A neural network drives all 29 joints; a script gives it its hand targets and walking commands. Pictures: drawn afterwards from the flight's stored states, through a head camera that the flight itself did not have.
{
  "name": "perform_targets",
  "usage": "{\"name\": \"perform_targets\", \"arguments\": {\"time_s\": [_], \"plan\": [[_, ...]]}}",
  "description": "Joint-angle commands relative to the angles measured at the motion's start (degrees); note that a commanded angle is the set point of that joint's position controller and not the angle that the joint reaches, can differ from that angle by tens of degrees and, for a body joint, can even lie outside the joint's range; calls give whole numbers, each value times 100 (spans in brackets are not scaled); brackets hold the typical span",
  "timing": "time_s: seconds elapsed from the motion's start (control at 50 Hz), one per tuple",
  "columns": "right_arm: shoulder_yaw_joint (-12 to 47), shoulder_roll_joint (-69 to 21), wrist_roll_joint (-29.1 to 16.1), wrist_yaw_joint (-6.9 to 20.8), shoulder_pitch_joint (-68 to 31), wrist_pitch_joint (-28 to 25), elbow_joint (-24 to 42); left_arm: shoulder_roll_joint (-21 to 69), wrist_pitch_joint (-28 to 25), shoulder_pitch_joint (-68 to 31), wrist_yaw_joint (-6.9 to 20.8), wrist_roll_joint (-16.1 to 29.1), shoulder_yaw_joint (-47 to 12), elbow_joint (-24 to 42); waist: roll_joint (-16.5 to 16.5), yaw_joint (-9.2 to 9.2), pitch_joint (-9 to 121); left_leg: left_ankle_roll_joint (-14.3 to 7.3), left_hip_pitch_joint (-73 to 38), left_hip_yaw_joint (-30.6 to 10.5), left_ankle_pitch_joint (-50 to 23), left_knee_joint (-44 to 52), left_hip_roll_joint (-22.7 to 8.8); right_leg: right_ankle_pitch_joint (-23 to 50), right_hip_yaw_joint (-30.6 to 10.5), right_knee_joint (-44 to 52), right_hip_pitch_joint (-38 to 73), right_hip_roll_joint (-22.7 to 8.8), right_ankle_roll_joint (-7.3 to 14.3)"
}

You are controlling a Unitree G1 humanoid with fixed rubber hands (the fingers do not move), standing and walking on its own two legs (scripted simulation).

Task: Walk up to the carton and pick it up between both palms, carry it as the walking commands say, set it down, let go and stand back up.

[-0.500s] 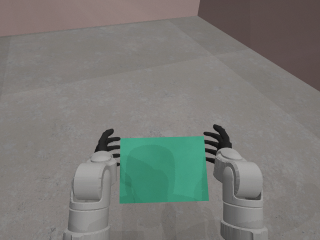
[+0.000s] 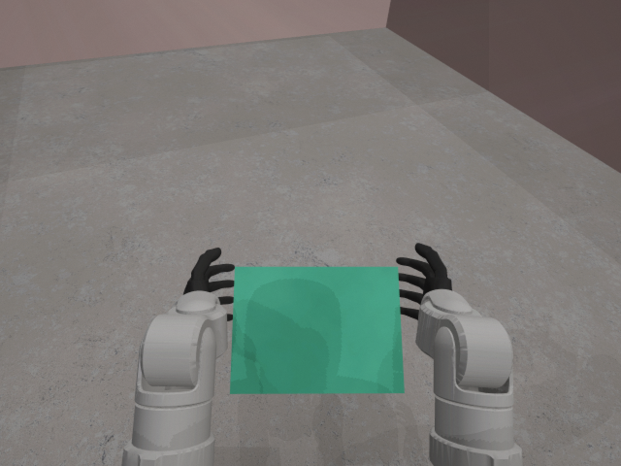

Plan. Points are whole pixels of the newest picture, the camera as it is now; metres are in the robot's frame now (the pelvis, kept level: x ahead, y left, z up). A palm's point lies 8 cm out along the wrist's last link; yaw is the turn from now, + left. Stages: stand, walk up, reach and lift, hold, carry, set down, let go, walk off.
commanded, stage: carry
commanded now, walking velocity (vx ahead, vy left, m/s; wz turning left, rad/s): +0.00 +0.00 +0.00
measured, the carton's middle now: (314, 325) +0.31 -0.01 -0.01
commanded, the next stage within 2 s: hold in 1.48 s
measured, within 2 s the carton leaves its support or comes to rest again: neither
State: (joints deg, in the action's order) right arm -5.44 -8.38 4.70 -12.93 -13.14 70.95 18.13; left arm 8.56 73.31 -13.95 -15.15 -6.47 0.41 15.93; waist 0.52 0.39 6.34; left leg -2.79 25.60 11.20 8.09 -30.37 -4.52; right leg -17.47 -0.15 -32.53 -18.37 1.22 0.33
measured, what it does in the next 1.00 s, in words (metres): stands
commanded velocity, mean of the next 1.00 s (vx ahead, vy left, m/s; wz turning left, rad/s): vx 0.00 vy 0.00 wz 0.00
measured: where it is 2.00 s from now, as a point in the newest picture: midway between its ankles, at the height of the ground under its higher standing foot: outside the picture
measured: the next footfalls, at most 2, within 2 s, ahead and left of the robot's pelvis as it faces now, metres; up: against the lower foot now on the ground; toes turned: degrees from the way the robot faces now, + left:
none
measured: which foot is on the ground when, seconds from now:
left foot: down 0.00-1.00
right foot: down 0.00-1.00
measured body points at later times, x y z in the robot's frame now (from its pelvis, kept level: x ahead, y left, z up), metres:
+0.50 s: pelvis +0.00 +0.00 +0.00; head -0.02 +0.01 +0.45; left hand +0.30 +0.13 +0.07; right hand +0.30 -0.15 +0.08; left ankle +0.09 +0.10 -0.73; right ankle -0.01 -0.12 -0.73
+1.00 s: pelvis +0.02 -0.01 +0.00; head -0.01 +0.00 +0.45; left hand +0.31 +0.14 +0.04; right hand +0.31 -0.15 +0.05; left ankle +0.09 +0.10 -0.73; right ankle -0.01 -0.12 -0.73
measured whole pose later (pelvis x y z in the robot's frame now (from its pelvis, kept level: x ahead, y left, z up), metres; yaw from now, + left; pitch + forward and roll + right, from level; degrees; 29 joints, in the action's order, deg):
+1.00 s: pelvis +0.02 -0.01 +0.00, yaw +1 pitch +2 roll +0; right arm -7.2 -8.1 6.0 -8.6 -11.6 50.4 -1.9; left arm 8.0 51.3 -11.1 -10.0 -7.7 4.4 -3.5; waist 0.9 -0.2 6.3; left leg -2.3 23.0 10.7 9.7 -30.8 -3.8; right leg -19.6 0.3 -33.1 -15.6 0.6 0.5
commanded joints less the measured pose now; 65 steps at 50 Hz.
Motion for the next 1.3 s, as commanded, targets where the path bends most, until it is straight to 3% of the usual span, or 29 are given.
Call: {"name": "perform_targets", "arguments": {"time_s": [0.0, 0.24, 0.42, 0.52, 0.54, 0.72, 0.74, 0.76, 0.82, 0.84, 0.88, 0.9, 0.92, 1.02, 1.28], "plan": [[3293, -5797, -1977, 1383, -2126, -47, 544, 5832, -361, -2294, 1314, 2009, -2849, 777, -144, -14, 1471, 167, -1464, -1067, 213, 600, -744, 424, -611, 554, -204, -644, 312], [3218, -5800, -1903, 1442, -2275, -198, 292, 5840, -519, -2400, 1391, 1899, -2720, 504, -56, -35, 1440, 153, -1461, -1068, 285, 606, -687, 384, -624, 614, -198, -644, 320], [2737, -5541, -1524, 1575, -2467, -809, -705, 5586, -1126, -2562, 1528, 1488, -2210, -471, -54, -48, 1465, 164, -1555, -1053, 208, 593, -663, 433, -607, 656, -134, -666, 301], [2683, -5533, -1431, 1604, -2533, -1175, -807, 5585, -1493, -2619, 1588, 1431, -2167, -594, -20, -57, 1487, 151, -1623, -1034, 123, 563, -645, 561, -588, 647, -82, -675, 283], [2519, -5352, -1294, 1610, -2464, -1261, -1115, 5425, -1577, -2489, 1606, 1285, -1989, -976, -13, -56, 1497, 146, -1651, -1031, 125, 552, -639, 576, -579, 650, -72, -669, 277], [2255, -4932, -1116, 1514, -2212, -1862, -1465, 4873, -2204, -2317, 1565, 1163, -1726, -1191, -15, -55, 1567, 100, -1709, -952, -104, 428, -605, 1011, -568, 568, 93, -742, 240], [2359, -4983, -1201, 1496, -2223, -1899, -1241, 4908, -2246, -2347, 1551, 1252, -1834, -940, 0, -55, 1560, 93, -1703, -956, -86, 411, -600, 1025, -573, 563, 102, -748, 230], [2228, -4827, -1073, 1500, -2114, -1960, -1556, 4753, -2301, -2226, 1561, 1122, -1693, -1290, -13, -55, 1536, 88, -1699, -946, -108, 417, -597, 1024, -546, 553, 97, -752, 217], [2237, -4720, -1076, 1480, -2132, -2118, -1503, 4618, -2469, -2231, 1549, 1120, -1696, -1202, 3, -52, 1502, 79, -1688, -932, -153, 365, -588, 1093, -555, 523, 88, -771, 194], [2404, -4830, -1209, 1466, -2132, -2132, -1155, 4731, -2477, -2244, 1534, 1259, -1884, -844, -59, -54, 1489, 74, -1693, -939, -245, 368, -590, 1112, -538, 494, 88, -776, 192], [2298, -4673, -1103, 1451, -2032, -2179, -1375, 4569, -2524, -2155, 1531, 1168, -1792, -1047, -57, -52, 1488, 59, -1692, -934, -302, 354, -589, 1114, -517, 470, 82, -776, 172], [2395, -4734, -1177, 1431, -2038, -2173, -1176, 4616, -2521, -2173, 1509, 1244, -1894, -820, -27, -51, 1480, 48, -1682, -926, -344, 333, -589, 1163, -527, 459, 73, -787, 169], [2269, -4563, -1038, 1436, -1957, -2198, -1503, 4424, -2546, -2041, 1519, 1084, -1733, -1174, 4, -50, 1525, 39, -1716, -932, -364, 324, -589, 1160, -502, 446, 96, -780, 159], [2466, -4625, -1104, 1459, -1952, -2281, -1224, 4499, -2623, -2022, 1554, 1178, -1967, -888, 3, -46, 1526, 16, -1747, -931, -594, 299, -584, 1245, -474, 392, 97, -775, 149], [2520, -4708, -952, 1674, -2066, -2408, -1683, 4564, -2748, -2172, 1772, 1086, -2136, -1216, -42, -61, 1376, 24, -1705, -1016, -122, 525, -592, 701, -459, 482, 18, -652, 216]]}}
